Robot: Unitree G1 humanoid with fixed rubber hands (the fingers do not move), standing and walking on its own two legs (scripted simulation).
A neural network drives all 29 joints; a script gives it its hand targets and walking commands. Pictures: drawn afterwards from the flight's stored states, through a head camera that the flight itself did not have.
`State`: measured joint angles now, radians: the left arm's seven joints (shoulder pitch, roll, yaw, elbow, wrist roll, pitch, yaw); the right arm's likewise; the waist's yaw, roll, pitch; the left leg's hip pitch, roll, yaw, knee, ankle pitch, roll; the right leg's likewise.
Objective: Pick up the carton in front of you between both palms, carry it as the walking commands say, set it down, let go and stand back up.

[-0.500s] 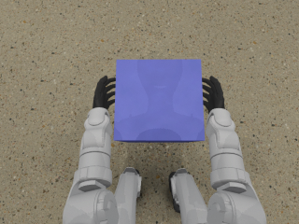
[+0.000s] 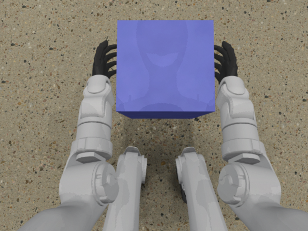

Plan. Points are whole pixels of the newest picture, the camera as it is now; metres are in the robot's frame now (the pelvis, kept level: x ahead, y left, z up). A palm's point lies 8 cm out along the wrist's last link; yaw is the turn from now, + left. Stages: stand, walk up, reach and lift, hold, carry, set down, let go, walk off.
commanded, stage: set down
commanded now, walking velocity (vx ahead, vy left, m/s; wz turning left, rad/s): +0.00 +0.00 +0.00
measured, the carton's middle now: (163, 80) +0.48 +0.00 -0.17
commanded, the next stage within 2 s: none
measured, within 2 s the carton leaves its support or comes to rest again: rests again in 1.76 s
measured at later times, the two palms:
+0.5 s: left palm (115, 81) +0.50 +0.15 -0.25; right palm (207, 83) +0.50 -0.15 -0.25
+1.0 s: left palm (119, 85) +0.51 +0.15 -0.31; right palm (202, 87) +0.50 -0.15 -0.31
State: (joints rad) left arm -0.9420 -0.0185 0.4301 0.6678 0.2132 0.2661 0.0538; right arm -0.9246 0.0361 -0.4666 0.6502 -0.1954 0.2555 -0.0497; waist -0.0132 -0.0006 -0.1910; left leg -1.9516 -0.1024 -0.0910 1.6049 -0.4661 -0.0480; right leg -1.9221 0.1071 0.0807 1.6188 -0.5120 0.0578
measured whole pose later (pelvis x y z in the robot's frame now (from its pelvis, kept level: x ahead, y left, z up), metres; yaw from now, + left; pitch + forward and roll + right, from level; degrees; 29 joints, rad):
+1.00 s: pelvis -0.01 +0.00 -0.15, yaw -1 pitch +41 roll +0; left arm -1.28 0.18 0.31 0.96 0.05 0.17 0.11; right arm -1.26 -0.13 -0.33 0.92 -0.04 0.17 -0.14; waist 0.00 -0.01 0.18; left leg -2.28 -0.11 -0.07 2.15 -0.58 -0.07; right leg -2.26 0.15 0.05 2.17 -0.62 0.08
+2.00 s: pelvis -0.02 +0.00 -0.17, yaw -1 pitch +35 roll +0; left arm -1.36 0.39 0.13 1.14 -0.17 0.01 0.08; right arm -1.35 -0.35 -0.14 1.11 0.18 0.02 -0.09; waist 0.00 -0.01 0.38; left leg -2.26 -0.05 -0.03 2.22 -0.58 -0.03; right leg -2.24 0.08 0.02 2.23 -0.61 0.05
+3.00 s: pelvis +0.01 +0.00 +0.06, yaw -1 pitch +47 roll -1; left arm -1.04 0.27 0.28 0.83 -0.02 0.14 0.01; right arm -1.02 -0.23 -0.28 0.80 0.03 0.13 -0.04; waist -0.01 0.00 -0.11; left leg -1.77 -0.04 -0.05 1.35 -0.41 -0.02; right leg -1.76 0.05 0.04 1.36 -0.43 0.03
